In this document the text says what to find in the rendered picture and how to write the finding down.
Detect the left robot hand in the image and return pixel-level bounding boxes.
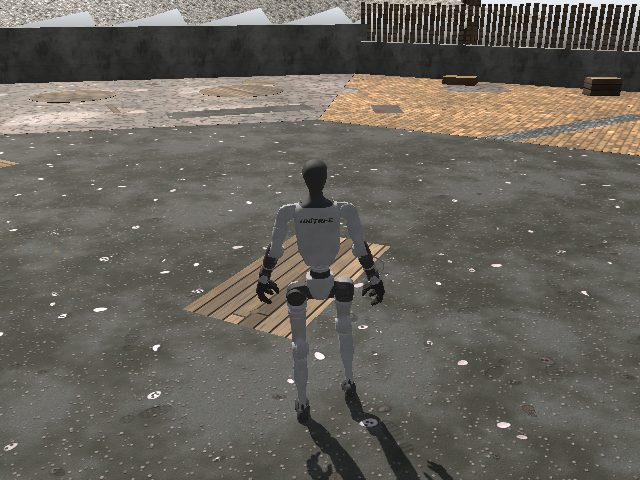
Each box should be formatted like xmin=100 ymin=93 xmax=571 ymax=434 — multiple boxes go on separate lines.
xmin=256 ymin=280 xmax=279 ymax=304

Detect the robot right foot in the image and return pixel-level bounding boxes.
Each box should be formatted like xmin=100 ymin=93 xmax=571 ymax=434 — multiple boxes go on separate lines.
xmin=341 ymin=379 xmax=357 ymax=397

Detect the left robot upper arm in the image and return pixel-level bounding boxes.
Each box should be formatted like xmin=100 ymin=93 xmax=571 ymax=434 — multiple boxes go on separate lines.
xmin=268 ymin=203 xmax=296 ymax=259

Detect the robot right shin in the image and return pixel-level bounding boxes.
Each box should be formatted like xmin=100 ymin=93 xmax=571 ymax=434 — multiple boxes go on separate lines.
xmin=338 ymin=316 xmax=354 ymax=385

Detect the right robot forearm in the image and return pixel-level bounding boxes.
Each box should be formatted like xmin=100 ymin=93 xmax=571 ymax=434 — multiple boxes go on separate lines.
xmin=358 ymin=241 xmax=381 ymax=285

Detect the left robot forearm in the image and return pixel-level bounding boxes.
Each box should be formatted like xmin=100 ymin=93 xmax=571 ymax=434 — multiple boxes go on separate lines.
xmin=258 ymin=243 xmax=278 ymax=284

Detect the right robot hand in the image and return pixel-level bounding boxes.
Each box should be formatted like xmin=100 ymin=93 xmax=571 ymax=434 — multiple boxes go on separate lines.
xmin=362 ymin=280 xmax=385 ymax=306

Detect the right robot upper arm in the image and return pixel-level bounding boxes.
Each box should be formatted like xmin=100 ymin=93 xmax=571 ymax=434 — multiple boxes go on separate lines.
xmin=337 ymin=202 xmax=368 ymax=257

